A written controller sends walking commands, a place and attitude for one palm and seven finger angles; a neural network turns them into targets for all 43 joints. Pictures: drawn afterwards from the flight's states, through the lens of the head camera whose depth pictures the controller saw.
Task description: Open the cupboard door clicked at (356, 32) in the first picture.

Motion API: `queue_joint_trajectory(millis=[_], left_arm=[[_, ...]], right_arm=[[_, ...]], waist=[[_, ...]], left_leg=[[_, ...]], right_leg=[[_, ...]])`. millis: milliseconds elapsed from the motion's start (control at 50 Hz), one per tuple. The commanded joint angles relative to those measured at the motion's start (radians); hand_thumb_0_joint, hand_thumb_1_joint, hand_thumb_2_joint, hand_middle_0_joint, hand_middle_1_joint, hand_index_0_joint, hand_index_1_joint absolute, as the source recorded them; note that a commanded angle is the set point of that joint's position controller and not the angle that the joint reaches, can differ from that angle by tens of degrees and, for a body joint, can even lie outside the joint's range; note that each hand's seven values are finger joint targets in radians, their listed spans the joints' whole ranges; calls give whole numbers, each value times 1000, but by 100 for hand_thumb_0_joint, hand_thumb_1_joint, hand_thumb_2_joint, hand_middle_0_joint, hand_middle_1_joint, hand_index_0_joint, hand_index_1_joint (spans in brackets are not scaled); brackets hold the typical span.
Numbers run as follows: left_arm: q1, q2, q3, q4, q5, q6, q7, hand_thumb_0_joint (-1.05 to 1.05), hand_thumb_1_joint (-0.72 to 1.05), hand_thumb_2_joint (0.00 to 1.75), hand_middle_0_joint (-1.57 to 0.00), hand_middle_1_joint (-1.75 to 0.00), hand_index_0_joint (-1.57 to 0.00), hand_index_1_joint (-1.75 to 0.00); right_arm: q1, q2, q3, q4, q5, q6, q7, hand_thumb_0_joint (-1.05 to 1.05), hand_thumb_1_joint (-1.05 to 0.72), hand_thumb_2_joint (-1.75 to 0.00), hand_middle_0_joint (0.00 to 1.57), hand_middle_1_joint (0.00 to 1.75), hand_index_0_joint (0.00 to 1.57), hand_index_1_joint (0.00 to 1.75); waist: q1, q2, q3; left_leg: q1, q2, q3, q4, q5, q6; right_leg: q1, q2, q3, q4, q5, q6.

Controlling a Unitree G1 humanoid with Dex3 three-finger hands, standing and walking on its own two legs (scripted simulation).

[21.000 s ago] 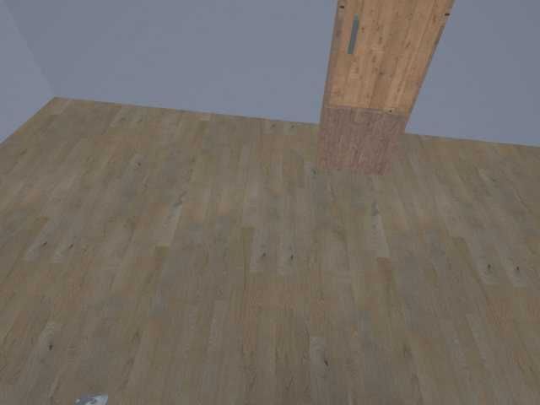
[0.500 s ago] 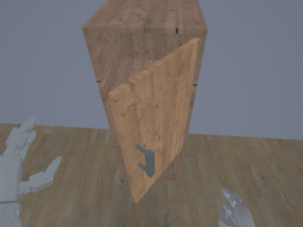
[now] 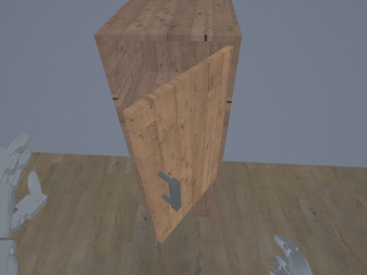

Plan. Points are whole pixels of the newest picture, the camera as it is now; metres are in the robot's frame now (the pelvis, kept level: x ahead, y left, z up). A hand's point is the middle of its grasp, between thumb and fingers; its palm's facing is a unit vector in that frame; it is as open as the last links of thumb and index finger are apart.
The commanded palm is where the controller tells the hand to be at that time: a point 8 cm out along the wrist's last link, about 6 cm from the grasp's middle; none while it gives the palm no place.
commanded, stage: step back with the hand held close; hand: left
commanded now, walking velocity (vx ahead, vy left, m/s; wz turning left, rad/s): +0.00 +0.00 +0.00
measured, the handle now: (169, 191) +0.33 +0.09 -0.03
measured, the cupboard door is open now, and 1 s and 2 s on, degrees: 56 56 56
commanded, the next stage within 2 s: stop stepping back and stand still in 1.46 s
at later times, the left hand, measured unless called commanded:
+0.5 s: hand (33, 208) +0.17 +0.27 +0.15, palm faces +0.36 -0.78 -0.52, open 7.5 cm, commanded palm +0.11 +0.31 +0.17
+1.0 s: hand (5, 235) +0.12 +0.28 +0.16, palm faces +0.42 -0.76 -0.49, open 7.5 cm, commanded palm +0.05 +0.33 +0.17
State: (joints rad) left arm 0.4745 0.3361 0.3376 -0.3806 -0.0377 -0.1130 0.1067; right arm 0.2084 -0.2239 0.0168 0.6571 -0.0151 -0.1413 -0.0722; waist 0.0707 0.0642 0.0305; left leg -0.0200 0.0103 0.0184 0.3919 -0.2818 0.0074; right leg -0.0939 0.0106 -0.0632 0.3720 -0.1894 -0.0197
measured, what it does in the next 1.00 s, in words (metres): shifts its weight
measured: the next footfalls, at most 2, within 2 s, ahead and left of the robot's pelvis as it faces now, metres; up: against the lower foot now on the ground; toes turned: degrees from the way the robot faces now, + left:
right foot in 1.04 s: -0.05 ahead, -0.10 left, +0.00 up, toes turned +4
left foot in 1.36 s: -0.07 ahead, +0.11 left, +0.00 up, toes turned +0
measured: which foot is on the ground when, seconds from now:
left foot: down 0.00-1.00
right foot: down 0.00-0.94, up 0.96-1.00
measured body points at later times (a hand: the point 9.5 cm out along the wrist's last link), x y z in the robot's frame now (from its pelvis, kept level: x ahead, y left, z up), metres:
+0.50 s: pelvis -0.04 +0.02 +0.00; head -0.02 +0.01 +0.45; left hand +0.14 +0.31 +0.18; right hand +0.14 -0.24 -0.08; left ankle -0.04 +0.11 -0.74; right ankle +0.02 -0.11 -0.74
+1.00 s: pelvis -0.09 +0.02 -0.02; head -0.07 +0.04 +0.43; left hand +0.09 +0.32 +0.18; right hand +0.07 -0.22 -0.09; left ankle -0.04 +0.11 -0.74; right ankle -0.02 -0.10 -0.74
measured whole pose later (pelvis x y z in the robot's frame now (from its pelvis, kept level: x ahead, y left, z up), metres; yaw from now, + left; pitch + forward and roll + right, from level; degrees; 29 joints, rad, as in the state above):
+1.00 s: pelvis -0.09 +0.02 -0.02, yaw +1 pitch +0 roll -2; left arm 0.53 0.42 0.45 -0.53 0.01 -0.25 0.16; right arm 0.23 -0.21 0.00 0.58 -0.01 -0.08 -0.08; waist -0.02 -0.01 0.04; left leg -0.39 -0.02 0.01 0.64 -0.25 0.05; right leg -0.42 0.01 -0.01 0.65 -0.18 0.02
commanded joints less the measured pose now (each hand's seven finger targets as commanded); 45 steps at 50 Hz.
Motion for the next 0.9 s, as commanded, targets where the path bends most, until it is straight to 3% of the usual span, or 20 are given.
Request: queue_joint_trajectory(millis=[0, 60, 80, 100, 120, 140, 160, 180, 200, 260, 360, 400, 480, 520, 600, 660, 740, 800, 860, 880], left_arm=[[-86, 180, 118, -196, -3, -71, 22, 0, 90, 90, -20, -30, -20, -30], [-86, 178, 118, -187, -4, -73, 20, 0, 90, 90, -20, -30, -20, -30], [-197, 200, 115, -239, -1, -79, 22, 0, 90, 90, -20, -30, -20, -30], [-235, 296, 226, -237, 5, -111, 30, 0, 90, 90, -20, -30, -20, -30], [-124, 225, 178, -144, 8, -109, 21, 0, 90, 90, -20, -30, -20, -30], [-84, 212, 161, -158, 11, -113, 17, 0, 90, 90, -20, -30, -20, -30], [-69, 210, 156, -176, 10, -120, 16, 0, 90, 90, -20, -30, -20, -30], [-52, 216, 166, -200, 10, -128, 16, 0, 90, 90, -20, -30, -20, -30], [-21, 216, 166, -200, 7, -132, 19, 0, 90, 90, -20, -30, -20, -30], [27, 234, 186, -236, 2, -133, 30, 0, 90, 90, -20, -30, -20, -30], [62, 255, 211, -264, -3, -126, 41, 0, 90, 90, -20, -30, -20, -30], [63, 260, 214, -286, 0, -130, 44, 0, 90, 90, -20, -30, -20, -30], [48, 255, 209, -294, 9, -131, 51, 0, 90, 90, -20, -30, -20, -30], [44, 245, 202, -298, 15, -137, 54, 0, 90, 90, -20, -30, -20, -30], [16, 234, 206, -319, 38, -149, 63, 0, 90, 90, -20, -30, -20, -30], [-6, 231, 213, -327, 49, -158, 67, 0, 90, 90, -20, -30, -20, -30], [-17, 242, 222, -337, 44, -173, 67, 0, 90, 90, -20, -30, -20, -30], [-7, 247, 216, -350, 30, -181, 71, 0, 90, 90, -20, -30, -20, -30], [24, 265, 234, -356, 22, -192, 84, 0, 90, 90, -20, -30, -20, -30], [28, 266, 239, -357, 24, -194, 84, 0, 90, 90, -20, -30, -20, -30]], right_arm=[[-140, -99, -35, -158, 4, -64, -11, 0, -90, -90, 20, 30, 20, 30], [-140, -98, -37, -153, 3, -63, -11, 0, -90, -90, 20, 30, 20, 30], [-153, -103, -33, -153, 4, -66, -13, 0, -90, -90, 20, 30, 20, 30], [-139, -125, -35, -188, 19, -40, -15, 0, -90, -90, 20, 30, 20, 30], [-129, -116, -39, -173, 10, -22, -14, 0, -90, -90, 20, 30, 20, 30], [-133, -120, -43, -182, 8, -9, -9, 0, -90, -90, 20, 30, 20, 30], [-135, -123, -45, -186, 7, -1, -7, 0, -90, -90, 20, 30, 20, 30], [-146, -120, -45, -190, 6, 5, -11, 0, -90, -90, 20, 30, 20, 30], [-136, -121, -47, -194, 7, 12, -12, 0, -90, -90, 20, 30, 20, 30], [-132, -127, -57, -213, 12, 31, -16, 0, -90, -90, 20, 30, 20, 30], [-136, -126, -69, -240, 21, 60, -23, 0, -90, -90, 20, 30, 20, 30], [-132, -129, -70, -247, 21, 62, -26, 0, -90, -90, 20, 30, 20, 30], [-133, -139, -72, -257, 23, 62, -28, 0, -90, -90, 20, 30, 20, 30], [-122, -142, -72, -262, 21, 56, -28, 0, -90, -90, 20, 30, 20, 30], [-110, -143, -72, -274, 14, 43, -30, 0, -90, -90, 20, 30, 20, 30], [-95, -147, -74, -274, 14, 29, -25, 0, -90, -90, 20, 30, 20, 30], [-76, -139, -74, -263, 13, 15, -20, 0, -90, -90, 20, 30, 20, 30], [-69, -126, -69, -248, 11, 13, -14, 0, -90, -90, 20, 30, 20, 30], [-75, -127, -65, -236, 9, 13, -18, 0, -90, -90, 20, 30, 20, 30], [-86, -137, -67, -239, 10, 14, -23, 0, -90, -90, 20, 30, 20, 30]], waist=[[2, -10, -50], [2, -18, -46], [-7, -4, -60], [-53, -53, 35], [-55, -92, 14], [-55, -89, -15], [-58, -90, -39], [-57, -38, -68], [-58, -28, -113], [-58, -32, -185], [-58, -52, -190], [-56, -13, -194], [-56, 0, -147], [-58, 10, -124], [-61, 34, -90], [-66, 38, -80], [-76, -51, -86], [-82, -110, -99], [-82, -50, -101], [-82, 17, -87]], left_leg=[[-93, 8, -9, -73, 231, 9], [-95, 5, -4, -72, 215, 13], [-85, 0, -8, -73, 205, 14], [-171, 16, -27, -30, 112, 27], [-159, 9, -34, -1, 97, 29], [-154, 6, -24, 17, 102, 28], [-158, 5, -24, 26, 112, 27], [-160, 5, -25, 24, 144, 24], [-159, 11, -26, 20, 165, 22], [-172, 25, -31, 9, 255, 18], [-220, 43, -45, 9, 318, 14], [-245, 49, -56, 1, 315, 14], [-331, 65, -78, -32, 179, 31], [-412, 87, -97, -64, 45, 49], [-618, 114, -136, -116, -209, 83], [-692, 120, -142, -100, -307, 96], [-619, 63, -100, 25, -294, 75], [-454, 14, -75, 146, -229, 41], [-420, 29, -96, 104, -223, 39], [-471, 62, -138, 25, -266, 50]], right_leg=[[60, -17, 40, -62, 113, 1], [58, -18, 45, -74, 102, 4], [59, -18, 51, -80, 92, 3], [-76, -64, 150, -135, 86, 3], [-92, -87, 153, -153, 57, -2], [-103, -99, 161, -156, 53, -5], [-102, -108, 157, -151, 63, -7], [-86, -111, 151, -129, 115, -12], [-58, -115, 141, -102, 151, -11], [-7, -100, 112, -34, 276, -1], [-8, -86, 96, 26, 330, 6], [-1, -81, 94, 51, 316, 6], [-24, -68, 98, 70, 202, 15], [-6, -55, 103, 107, 130, 21], [91, -36, 107, 211, 108, 25], [99, -36, 118, 253, 100, 24], [-19, -93, 198, 139, 19, 0], [-202, -156, 244, 6, -146, -39], [-250, -134, 191, 15, -196, -27], [-219, -99, 155, 65, -187, -10]])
